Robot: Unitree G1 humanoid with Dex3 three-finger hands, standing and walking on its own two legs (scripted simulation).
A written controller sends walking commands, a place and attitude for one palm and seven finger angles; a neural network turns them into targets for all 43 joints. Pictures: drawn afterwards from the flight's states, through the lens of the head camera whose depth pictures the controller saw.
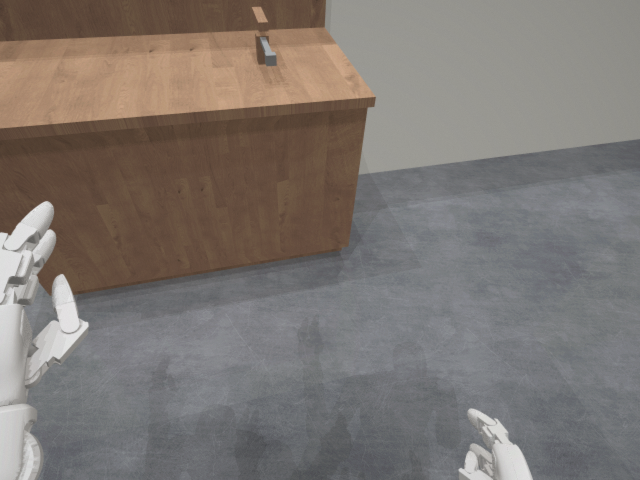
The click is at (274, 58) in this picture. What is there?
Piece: tap's lever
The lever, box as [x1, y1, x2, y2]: [265, 52, 276, 65]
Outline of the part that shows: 265,52 266,65 276,65 275,53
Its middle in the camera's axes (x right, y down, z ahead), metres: -0.14 -0.49 +1.05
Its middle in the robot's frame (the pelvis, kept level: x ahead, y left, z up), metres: +1.11 +0.21 +0.05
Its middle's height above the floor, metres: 0.82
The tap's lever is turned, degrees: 0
